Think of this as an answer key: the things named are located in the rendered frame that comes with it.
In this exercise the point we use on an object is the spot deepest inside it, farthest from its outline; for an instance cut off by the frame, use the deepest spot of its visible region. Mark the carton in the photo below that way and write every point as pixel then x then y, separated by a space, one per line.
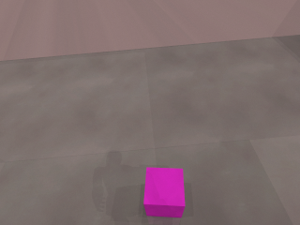
pixel 164 192

